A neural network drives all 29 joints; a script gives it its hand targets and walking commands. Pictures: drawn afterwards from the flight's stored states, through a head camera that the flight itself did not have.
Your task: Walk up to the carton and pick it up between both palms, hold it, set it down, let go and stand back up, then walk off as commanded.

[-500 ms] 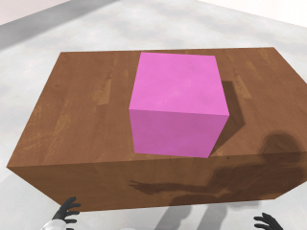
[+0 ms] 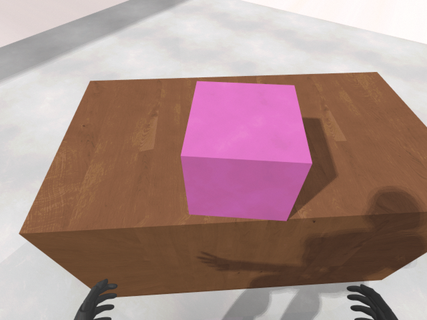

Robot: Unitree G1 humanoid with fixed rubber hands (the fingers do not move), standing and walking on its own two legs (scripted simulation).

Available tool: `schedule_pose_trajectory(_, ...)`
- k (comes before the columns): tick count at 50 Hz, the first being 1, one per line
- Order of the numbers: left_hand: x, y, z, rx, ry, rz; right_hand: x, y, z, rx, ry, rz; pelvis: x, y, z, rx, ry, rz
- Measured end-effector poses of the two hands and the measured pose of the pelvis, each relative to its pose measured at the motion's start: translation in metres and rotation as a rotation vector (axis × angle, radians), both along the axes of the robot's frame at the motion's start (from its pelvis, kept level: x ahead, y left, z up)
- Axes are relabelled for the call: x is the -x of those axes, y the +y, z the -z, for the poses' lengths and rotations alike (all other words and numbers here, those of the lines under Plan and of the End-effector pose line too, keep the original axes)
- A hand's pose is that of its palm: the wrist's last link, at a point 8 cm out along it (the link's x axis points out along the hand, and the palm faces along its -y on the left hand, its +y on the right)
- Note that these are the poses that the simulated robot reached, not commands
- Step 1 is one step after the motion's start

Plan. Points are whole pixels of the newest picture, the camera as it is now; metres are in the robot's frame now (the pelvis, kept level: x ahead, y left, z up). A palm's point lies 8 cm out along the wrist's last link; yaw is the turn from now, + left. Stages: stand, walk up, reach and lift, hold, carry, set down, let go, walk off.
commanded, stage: reach and lift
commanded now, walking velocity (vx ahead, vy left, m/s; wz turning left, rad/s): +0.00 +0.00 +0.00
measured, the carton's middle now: (241, 150) +0.53 -0.02 -0.01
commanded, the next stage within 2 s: none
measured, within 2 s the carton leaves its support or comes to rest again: neither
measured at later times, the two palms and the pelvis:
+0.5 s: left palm (96, 296) +0.18 +0.25 -0.05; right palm (373, 306) +0.18 -0.25 -0.03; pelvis +0.01 +0.02 +0.00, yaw +0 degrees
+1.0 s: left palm (111, 266) +0.22 +0.23 -0.02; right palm (362, 278) +0.22 -0.24 -0.02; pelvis +0.03 +0.00 +0.00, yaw +0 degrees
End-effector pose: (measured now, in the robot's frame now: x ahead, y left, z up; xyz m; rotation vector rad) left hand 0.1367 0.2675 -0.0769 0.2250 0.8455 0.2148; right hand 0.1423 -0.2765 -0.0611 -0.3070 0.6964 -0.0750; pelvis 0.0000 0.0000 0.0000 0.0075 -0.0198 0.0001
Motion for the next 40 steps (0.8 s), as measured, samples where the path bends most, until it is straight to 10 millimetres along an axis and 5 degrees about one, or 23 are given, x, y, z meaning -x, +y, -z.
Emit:
schedule_pose_trajectory(18, -0.025, -0.003, -0.023, 0.046, -0.212, 0.031, -0.022, 0.033, -0.024, -0.076, -0.111, -0.029, 0.002, 0.020, -0.001, 0.007, -0.003, -0.011)
schedule_pose_trajectory(34, -0.062, -0.037, -0.042, 0.073, -0.378, 0.068, -0.053, 0.018, -0.037, -0.137, -0.248, -0.006, -0.021, 0.002, -0.004, 0.006, 0.036, 0.002)
schedule_pose_trajectory(40, -0.072, -0.042, -0.051, 0.070, -0.437, 0.072, -0.066, 0.025, -0.042, -0.169, -0.304, -0.031, -0.026, -0.002, -0.004, 0.005, 0.043, 0.005)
